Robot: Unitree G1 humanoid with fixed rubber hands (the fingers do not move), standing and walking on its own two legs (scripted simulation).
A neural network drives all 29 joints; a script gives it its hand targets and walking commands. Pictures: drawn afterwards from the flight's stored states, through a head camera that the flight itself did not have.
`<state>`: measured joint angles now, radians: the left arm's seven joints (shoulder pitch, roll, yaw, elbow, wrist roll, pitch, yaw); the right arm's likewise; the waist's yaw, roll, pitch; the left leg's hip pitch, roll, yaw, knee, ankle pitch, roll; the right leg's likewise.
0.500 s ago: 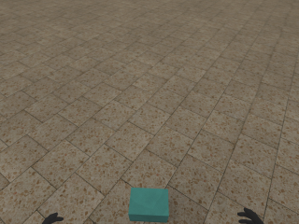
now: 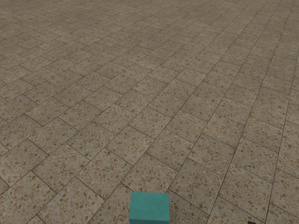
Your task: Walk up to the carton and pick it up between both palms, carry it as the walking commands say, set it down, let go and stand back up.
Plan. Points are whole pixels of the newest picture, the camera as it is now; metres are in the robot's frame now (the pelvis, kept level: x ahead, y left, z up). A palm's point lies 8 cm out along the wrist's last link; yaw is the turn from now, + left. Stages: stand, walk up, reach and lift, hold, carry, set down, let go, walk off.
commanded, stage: stand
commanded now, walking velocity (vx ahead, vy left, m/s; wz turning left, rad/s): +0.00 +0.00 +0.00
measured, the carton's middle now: (149, 209) +0.40 +0.00 -0.70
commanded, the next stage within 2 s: none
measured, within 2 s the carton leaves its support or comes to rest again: neither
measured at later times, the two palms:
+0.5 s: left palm out of the picture +0.08 +0.31 -0.10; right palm out of the picture +0.08 -0.31 -0.10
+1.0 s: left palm out of the picture +0.07 +0.31 -0.10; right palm out of the picture +0.07 -0.31 -0.10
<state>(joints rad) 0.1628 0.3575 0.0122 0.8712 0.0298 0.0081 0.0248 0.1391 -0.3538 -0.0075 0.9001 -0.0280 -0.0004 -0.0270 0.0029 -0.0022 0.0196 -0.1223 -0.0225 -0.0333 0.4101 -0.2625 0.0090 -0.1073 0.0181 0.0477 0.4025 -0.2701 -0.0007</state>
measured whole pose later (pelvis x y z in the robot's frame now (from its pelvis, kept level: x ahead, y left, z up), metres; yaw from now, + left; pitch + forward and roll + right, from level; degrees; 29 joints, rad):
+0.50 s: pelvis -0.01 +0.00 +0.00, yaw +0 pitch -2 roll +0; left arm 0.15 0.38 0.00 0.98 0.02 0.00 0.02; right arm 0.13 -0.38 0.00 1.00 -0.02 -0.01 -0.02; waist 0.00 0.00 0.02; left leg -0.11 -0.02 -0.03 0.35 -0.21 0.01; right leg -0.09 0.02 0.05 0.35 -0.22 0.00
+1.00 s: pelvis -0.02 +0.00 +0.00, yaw +0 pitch -2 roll +0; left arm 0.13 0.39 0.00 1.03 0.02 -0.01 0.01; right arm 0.11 -0.39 0.00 1.04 -0.02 -0.01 -0.01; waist 0.00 0.00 0.03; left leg -0.10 -0.02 -0.03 0.33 -0.19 0.01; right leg -0.09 0.01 0.05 0.33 -0.20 0.00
